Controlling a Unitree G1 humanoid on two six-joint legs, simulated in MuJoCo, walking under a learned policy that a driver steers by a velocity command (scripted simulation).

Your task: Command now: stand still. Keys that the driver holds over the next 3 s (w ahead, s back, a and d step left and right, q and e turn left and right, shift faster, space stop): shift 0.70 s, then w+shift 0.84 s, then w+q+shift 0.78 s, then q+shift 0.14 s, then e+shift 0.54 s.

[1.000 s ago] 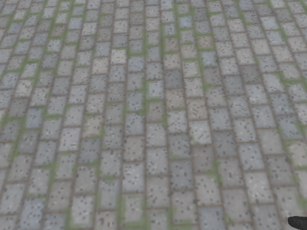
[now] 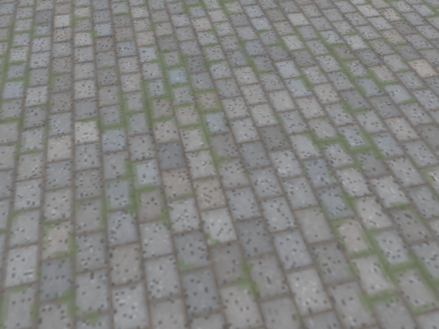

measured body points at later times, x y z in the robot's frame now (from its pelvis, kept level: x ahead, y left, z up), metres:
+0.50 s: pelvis +0.00 +0.00 +0.00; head +0.01 +0.00 +0.45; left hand +0.04 +0.26 -0.14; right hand +0.04 -0.26 -0.15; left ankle +0.00 +0.15 -0.74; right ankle -0.03 -0.12 -0.74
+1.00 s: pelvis +0.05 +0.06 -0.01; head +0.06 +0.08 +0.44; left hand +0.07 +0.32 -0.16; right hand +0.10 -0.22 -0.13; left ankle +0.03 +0.16 -0.74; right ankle -0.04 -0.11 -0.71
